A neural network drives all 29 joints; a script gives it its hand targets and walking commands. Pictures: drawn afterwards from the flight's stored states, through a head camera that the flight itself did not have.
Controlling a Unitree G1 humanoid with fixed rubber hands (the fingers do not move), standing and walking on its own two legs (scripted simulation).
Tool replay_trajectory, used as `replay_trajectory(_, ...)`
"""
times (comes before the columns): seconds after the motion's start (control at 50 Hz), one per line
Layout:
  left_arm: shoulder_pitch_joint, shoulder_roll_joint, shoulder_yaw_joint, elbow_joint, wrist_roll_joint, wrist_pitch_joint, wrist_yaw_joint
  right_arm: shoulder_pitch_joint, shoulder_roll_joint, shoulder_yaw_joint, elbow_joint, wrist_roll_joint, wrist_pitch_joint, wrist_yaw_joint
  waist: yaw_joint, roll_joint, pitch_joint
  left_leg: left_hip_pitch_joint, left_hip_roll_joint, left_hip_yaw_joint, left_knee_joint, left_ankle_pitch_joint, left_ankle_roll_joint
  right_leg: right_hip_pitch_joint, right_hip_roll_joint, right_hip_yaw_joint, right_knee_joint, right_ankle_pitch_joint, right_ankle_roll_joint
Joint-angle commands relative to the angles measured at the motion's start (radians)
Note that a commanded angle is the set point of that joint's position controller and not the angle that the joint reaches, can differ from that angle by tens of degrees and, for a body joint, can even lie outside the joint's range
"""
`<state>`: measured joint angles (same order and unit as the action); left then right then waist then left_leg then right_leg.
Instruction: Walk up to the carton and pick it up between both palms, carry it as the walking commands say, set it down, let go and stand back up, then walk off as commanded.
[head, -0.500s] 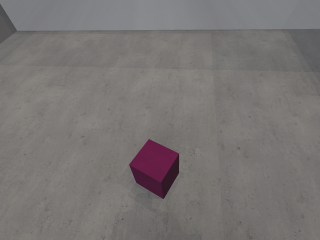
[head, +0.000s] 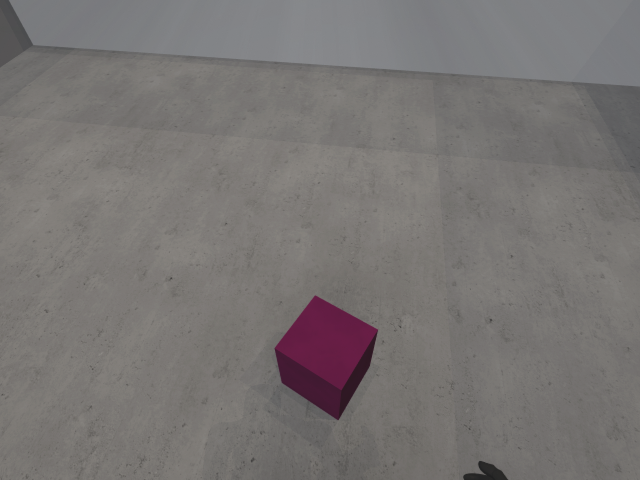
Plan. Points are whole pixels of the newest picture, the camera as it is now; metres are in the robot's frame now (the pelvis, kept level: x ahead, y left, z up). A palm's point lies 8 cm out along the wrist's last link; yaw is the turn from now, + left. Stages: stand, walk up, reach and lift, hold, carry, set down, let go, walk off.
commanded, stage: walk up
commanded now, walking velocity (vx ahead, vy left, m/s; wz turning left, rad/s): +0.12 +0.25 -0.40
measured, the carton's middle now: (326, 358) +0.57 +0.03 -0.63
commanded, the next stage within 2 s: none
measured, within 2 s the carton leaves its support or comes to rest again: neither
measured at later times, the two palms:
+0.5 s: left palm out of the picture +0.10 +0.30 -0.10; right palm out of the picture +0.14 -0.21 -0.14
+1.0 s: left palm (117, 333) +0.37 +0.38 -0.13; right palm out of the picture +0.15 -0.07 -0.13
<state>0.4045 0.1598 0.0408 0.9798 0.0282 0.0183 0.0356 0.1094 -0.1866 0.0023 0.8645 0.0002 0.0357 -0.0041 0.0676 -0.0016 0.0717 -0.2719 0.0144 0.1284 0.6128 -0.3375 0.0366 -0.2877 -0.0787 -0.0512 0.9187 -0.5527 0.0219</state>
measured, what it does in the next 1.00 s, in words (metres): walks ahead, turning right: right foot, then left foot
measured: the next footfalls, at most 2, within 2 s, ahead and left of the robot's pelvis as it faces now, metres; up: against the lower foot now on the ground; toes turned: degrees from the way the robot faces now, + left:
right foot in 0.30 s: +0.09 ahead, -0.09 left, +0.00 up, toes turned -13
left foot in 0.70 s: +0.23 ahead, +0.21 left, +0.00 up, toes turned -12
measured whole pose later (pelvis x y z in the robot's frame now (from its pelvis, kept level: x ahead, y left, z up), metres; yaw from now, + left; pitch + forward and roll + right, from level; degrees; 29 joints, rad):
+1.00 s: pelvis +0.19 +0.17 +0.00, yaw -24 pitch +0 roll +0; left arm 0.17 0.25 0.05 0.92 0.03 0.06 0.05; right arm 0.25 -0.21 0.00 0.82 0.00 0.07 -0.01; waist -0.02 0.02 0.09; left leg -0.27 0.00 0.22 0.64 -0.39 0.10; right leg -0.46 -0.04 0.09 1.18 -0.52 0.06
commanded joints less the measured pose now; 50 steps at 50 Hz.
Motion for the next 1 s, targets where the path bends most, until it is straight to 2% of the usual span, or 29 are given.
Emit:
replay_trajectory(0.0,0.008,0.120,0.035,-0.036,0.001,0.023,0.002,0.040,-0.127,-0.042,-0.046,-0.017,-0.003,-0.020,-0.050,0.086,0.036,0.075,0.307,-0.125,-0.354,0.112,0.133,-0.255,0.008,0.033,0.321,0.080,-0.039)
replay_trajectory(0.02,0.014,0.114,0.031,-0.040,0.000,0.032,-0.003,0.008,-0.135,-0.051,-0.058,-0.020,0.007,-0.021,-0.050,0.106,0.048,0.078,0.304,-0.100,-0.360,-0.028,0.128,-0.266,0.006,-0.015,0.287,0.093,-0.035)
replay_trajectory(0.04,-0.034,0.131,0.022,-0.054,-0.004,0.034,-0.005,0.037,-0.145,-0.037,-0.063,-0.023,0.007,-0.023,-0.056,0.121,0.092,0.071,0.292,-0.140,-0.383,-0.031,0.142,-0.266,0.018,-0.013,0.254,0.092,-0.037)
replay_trajectory(0.08,-0.102,0.135,0.021,-0.071,-0.004,0.040,-0.006,0.049,-0.144,-0.036,-0.053,-0.031,0.007,-0.024,-0.065,0.105,0.119,0.077,0.312,-0.102,-0.384,-0.053,0.135,-0.273,0.004,-0.018,0.161,0.104,-0.026)
replay_trajectory(0.16,-0.079,0.097,0.017,-0.070,0.005,0.017,-0.001,0.076,-0.144,-0.050,-0.035,-0.039,0.005,-0.023,-0.031,0.122,0.044,0.106,0.252,-0.020,-0.209,0.294,0.089,-0.115,-0.001,-0.043,-0.111,0.111,-0.043)
replay_trajectory(0.18,-0.013,0.099,0.021,-0.039,0.007,0.012,0.010,0.059,-0.150,-0.055,-0.032,-0.041,0.004,-0.018,0.001,0.152,0.022,0.069,0.230,0.002,-0.127,0.422,0.074,-0.011,0.017,-0.056,-0.169,0.146,-0.053)
replay_trajectory(0.2,0.090,0.109,0.029,-0.014,0.011,0.006,0.024,0.016,-0.163,-0.067,-0.047,-0.038,0.009,-0.014,0.052,0.080,0.001,0.032,0.187,0.043,0.026,0.541,0.053,0.097,0.035,-0.057,-0.285,0.201,-0.069)
replay_trajectory(0.22,0.202,0.176,0.042,0.014,0.017,-0.004,0.036,-0.020,-0.163,-0.074,-0.068,-0.028,0.010,-0.011,0.113,-0.089,-0.041,-0.107,0.120,0.083,0.305,0.475,0.008,0.213,-0.065,0.137,-0.420,0.445,-0.120)
replay_trajectory(0.24,0.211,0.306,0.062,0.011,0.017,-0.010,0.048,0.007,-0.102,-0.064,-0.104,-0.019,0.006,-0.004,0.103,-0.397,-0.049,-0.406,-0.053,0.030,0.539,-0.211,-0.036,0.341,-0.380,0.668,-0.564,0.819,-0.238)
replay_trajectory(0.26,0.219,0.326,0.054,-0.004,0.008,-0.013,0.050,0.003,-0.131,-0.066,-0.134,-0.028,0.021,0.001,0.069,-0.260,-0.101,-0.408,-0.010,-0.146,0.669,-0.223,-0.041,0.312,-0.415,0.826,-0.556,0.903,-0.297)
replay_trajectory(0.32,0.140,0.243,0.039,-0.019,0.001,-0.031,0.056,-0.015,-0.109,-0.072,-0.143,-0.036,0.024,0.010,0.020,-0.094,-0.041,-0.436,0.008,-0.214,0.739,-0.120,-0.046,0.255,-0.339,0.709,-0.552,0.820,-0.268)
replay_trajectory(0.36,0.065,0.204,0.040,-0.050,-0.003,-0.042,0.040,0.005,-0.092,-0.064,-0.117,-0.029,0.018,0.019,0.003,-0.198,-0.043,-0.402,0.036,-0.174,0.643,-0.082,-0.051,0.189,-0.280,0.579,-0.548,0.789,-0.226)
replay_trajectory(0.4,0.051,0.224,0.061,-0.066,0.006,-0.043,0.041,-0.013,-0.088,-0.053,-0.139,-0.031,0.026,0.032,-0.003,-0.217,-0.047,-0.372,0.066,-0.168,0.497,-0.070,-0.062,0.177,-0.270,0.478,-0.531,0.898,-0.200)
replay_trajectory(0.48,0.089,0.247,0.075,-0.076,0.011,-0.042,0.032,-0.065,-0.085,-0.047,-0.168,-0.030,0.029,0.040,0.009,-0.226,-0.080,-0.282,0.017,-0.109,0.305,-0.035,-0.080,0.165,-0.207,0.435,-0.518,0.927,-0.169)
replay_trajectory(0.56,-0.026,0.277,0.088,-0.106,0.013,-0.027,0.030,0.026,-0.101,-0.040,-0.151,-0.014,0.021,0.037,-0.056,-0.287,-0.079,-0.016,0.007,-0.087,0.055,0.035,-0.075,-0.005,-0.174,0.396,-0.508,0.761,-0.114)
replay_trajectory(0.6,-0.101,0.268,0.085,-0.134,0.009,-0.020,0.031,0.185,-0.142,-0.053,-0.088,-0.015,0.018,0.028,-0.138,-0.175,-0.111,0.250,0.028,-0.100,-0.176,0.142,-0.049,-0.178,-0.100,0.345,-0.402,0.520,-0.062)
replay_trajectory(0.62,-0.093,0.210,0.071,-0.158,0.002,-0.017,0.026,0.283,-0.209,-0.067,-0.070,-0.022,0.005,0.017,-0.156,0.107,-0.142,0.329,0.221,-0.299,-0.323,0.229,0.003,-0.284,-0.002,0.239,-0.165,0.157,-0.008)
replay_trajectory(0.64,-0.030,0.144,0.042,-0.153,0.003,-0.003,0.033,0.314,-0.279,-0.086,-0.061,-0.042,0.001,0.006,-0.143,0.338,-0.249,0.352,0.433,-0.391,-0.301,0.370,0.046,-0.381,0.083,0.117,0.146,-0.121,-0.003)
replay_trajectory(0.66,0.017,0.149,0.047,-0.130,0.005,0.016,0.041,0.233,-0.272,-0.086,-0.086,-0.042,0.004,0.009,-0.113,0.326,-0.224,0.214,0.451,-0.354,-0.331,0.235,0.063,-0.331,0.040,0.121,0.304,-0.161,-0.010)
replay_trajectory(0.7,-0.009,0.174,0.056,-0.137,0.010,0.039,0.022,0.102,-0.240,-0.082,-0.119,-0.045,0.021,0.010,-0.068,0.248,-0.065,0.057,0.376,-0.285,-0.406,-0.056,0.056,-0.371,0.024,0.090,0.396,-0.012,0.004)
replay_trajectory(0.72,-0.030,0.205,0.069,-0.119,0.009,0.038,0.014,0.070,-0.206,-0.077,-0.118,-0.039,0.021,0.010,-0.078,0.210,-0.068,0.060,0.305,-0.196,-0.382,-0.075,0.039,-0.340,0.014,0.075,0.399,0.071,-0.004)
replay_trajectory(0.74,0.008,0.184,0.058,-0.091,0.007,0.037,0.020,0.036,-0.185,-0.059,-0.123,-0.035,0.023,-0.002,-0.056,0.190,-0.046,0.086,0.271,-0.137,-0.309,0.126,0.064,-0.353,0.033,0.035,0.433,0.095,0.001)
replay_trajectory(0.76,-0.029,0.173,0.055,-0.093,0.009,0.029,0.024,0.061,-0.192,-0.072,-0.118,-0.034,0.008,-0.007,-0.078,0.244,-0.078,0.148,0.296,-0.167,-0.278,0.274,0.105,-0.361,0.023,0.029,0.430,0.058,0.011)
replay_trajectory(0.78,-0.077,0.177,0.056,-0.094,0.004,0.027,0.022,0.101,-0.165,-0.060,-0.104,-0.040,0.007,-0.013,-0.093,0.222,-0.103,0.155,0.260,-0.136,-0.248,0.382,0.106,-0.345,0.021,0.035,0.398,0.065,0.014)
replay_trajectory(0.84,-0.155,0.177,0.047,-0.117,0.001,0.043,0.018,0.131,-0.161,-0.056,-0.109,-0.043,0.006,-0.022,-0.088,0.143,-0.018,0.082,0.258,-0.137,-0.283,0.368,0.130,-0.290,0.037,0.008,0.310,0.074,-0.003)
replay_trajectory(0.86,-0.172,0.176,0.046,-0.123,0.001,0.046,0.018,0.129,-0.163,-0.053,-0.105,-0.045,0.009,-0.026,-0.091,0.164,-0.018,0.088,0.264,-0.153,-0.272,0.390,0.147,-0.276,0.043,0.010,0.309,0.054,0.002)
replay_trajectory(0.88,-0.192,0.170,0.040,-0.143,0.001,0.046,0.015,0.153,-0.166,-0.055,-0.096,-0.046,0.009,-0.026,-0.091,0.112,-0.018,0.113,0.257,-0.145,-0.254,0.478,0.155,-0.276,0.042,0.000,0.239,0.047,-0.004)
replay_trajectory(0.94,-0.197,0.146,0.026,-0.144,-0.001,0.032,0.017,0.203,-0.156,-0.055,-0.062,-0.043,0.001,-0.031,-0.083,0.107,-0.079,0.203,0.237,-0.114,-0.153,0.857,0.137,-0.247,0.041,-0.003,0.096,0.054,-0.007)
replay_trajectory(0.98,-0.195,0.141,0.013,-0.138,-0.007,0.023,0.023,0.223,-0.167,-0.064,-0.054,-0.042,0.007,-0.035,-0.083,0.075,-0.157,0.310,0.243,-0.128,-0.090,0.912,0.126,-0.222,0.042,-0.017,-0.040,0.058,-0.007)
